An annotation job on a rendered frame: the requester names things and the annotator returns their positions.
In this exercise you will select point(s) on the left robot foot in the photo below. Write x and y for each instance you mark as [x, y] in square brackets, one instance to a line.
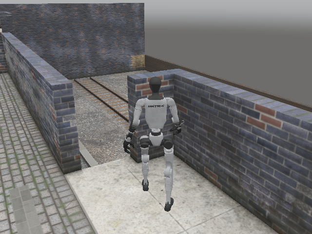
[145, 187]

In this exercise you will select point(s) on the right robot shin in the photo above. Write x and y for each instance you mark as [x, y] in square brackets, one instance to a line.
[169, 186]

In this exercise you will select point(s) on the left robot upper arm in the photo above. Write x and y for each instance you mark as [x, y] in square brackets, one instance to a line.
[137, 112]

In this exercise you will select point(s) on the right robot hand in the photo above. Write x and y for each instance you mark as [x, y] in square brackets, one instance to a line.
[177, 132]

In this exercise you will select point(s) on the right robot forearm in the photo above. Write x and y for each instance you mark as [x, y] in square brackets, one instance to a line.
[178, 125]

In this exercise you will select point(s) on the left robot forearm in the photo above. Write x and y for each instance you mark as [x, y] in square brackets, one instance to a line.
[131, 131]

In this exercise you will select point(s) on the left robot hand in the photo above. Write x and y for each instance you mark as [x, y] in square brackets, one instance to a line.
[125, 146]

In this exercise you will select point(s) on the right robot upper arm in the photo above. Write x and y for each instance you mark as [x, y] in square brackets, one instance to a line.
[173, 109]

